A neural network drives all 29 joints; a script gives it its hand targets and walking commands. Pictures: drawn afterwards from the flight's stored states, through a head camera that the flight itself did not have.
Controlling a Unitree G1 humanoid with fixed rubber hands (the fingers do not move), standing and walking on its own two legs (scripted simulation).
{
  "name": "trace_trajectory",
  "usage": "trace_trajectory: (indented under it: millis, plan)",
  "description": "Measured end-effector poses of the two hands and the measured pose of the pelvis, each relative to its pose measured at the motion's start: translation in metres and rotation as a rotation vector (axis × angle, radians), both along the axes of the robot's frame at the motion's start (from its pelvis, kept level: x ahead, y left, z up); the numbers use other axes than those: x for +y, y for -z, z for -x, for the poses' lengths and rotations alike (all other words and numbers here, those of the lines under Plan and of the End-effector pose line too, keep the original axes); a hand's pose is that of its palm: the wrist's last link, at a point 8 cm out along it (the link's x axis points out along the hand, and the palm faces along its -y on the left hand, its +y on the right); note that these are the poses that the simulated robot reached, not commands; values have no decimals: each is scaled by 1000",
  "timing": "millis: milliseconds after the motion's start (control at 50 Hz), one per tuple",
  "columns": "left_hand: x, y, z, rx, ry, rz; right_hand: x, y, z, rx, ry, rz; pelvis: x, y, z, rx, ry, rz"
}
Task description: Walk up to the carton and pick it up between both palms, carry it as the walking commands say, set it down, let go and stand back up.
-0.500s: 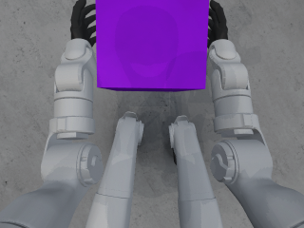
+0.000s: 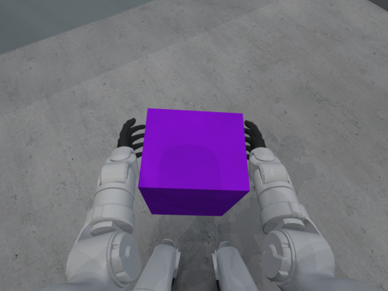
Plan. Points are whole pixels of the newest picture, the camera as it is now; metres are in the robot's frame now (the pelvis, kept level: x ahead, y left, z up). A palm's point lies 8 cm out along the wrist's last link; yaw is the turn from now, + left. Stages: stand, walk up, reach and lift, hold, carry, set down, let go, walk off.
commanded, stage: reach and lift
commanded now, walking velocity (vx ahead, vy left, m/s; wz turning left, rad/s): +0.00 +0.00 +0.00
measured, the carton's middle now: (190, 171) +0.38 +0.02 -0.08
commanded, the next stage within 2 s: none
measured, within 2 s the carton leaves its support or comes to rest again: neither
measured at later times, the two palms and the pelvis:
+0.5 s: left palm (112, 150) +0.37 +0.17 +0.05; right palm (258, 150) +0.38 -0.12 +0.03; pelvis +0.06 +0.00 +0.07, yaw +1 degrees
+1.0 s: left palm (94, 145) +0.34 +0.18 +0.12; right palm (267, 139) +0.37 -0.11 +0.11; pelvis +0.04 +0.00 +0.09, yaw +2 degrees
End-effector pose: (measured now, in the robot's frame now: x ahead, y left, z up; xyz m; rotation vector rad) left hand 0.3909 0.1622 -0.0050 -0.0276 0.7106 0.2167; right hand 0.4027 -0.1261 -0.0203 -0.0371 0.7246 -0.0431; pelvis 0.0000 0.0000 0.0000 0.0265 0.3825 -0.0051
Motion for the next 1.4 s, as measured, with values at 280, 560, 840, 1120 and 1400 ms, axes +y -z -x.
trace_trajectory:
  millis: [280, 560, 840, 1120, 1400]
  plan:
    - [14, -16, 16, -4, -29, 18, 15, -20, 7, 2, 8, -23, -3, -47, -44, -33, -15, 12]
    - [5, -66, 27, -22, -13, 10, 5, -64, 26, -18, 21, -29, 3, -78, -59, -146, -11, 13]
    - [8, -101, 47, -21, -34, 2, 9, -107, 31, -19, -36, -1, -6, -88, -45, -315, -17, 12]
    - [9, -140, 50, -34, -4, -14, 9, -141, 43, -34, -30, 11, 0, -97, -41, -394, -25, 22]
    - [8, -164, 57, -39, -4, -22, 9, -169, 47, -42, -45, 22, 5, -103, -48, -474, -16, 20]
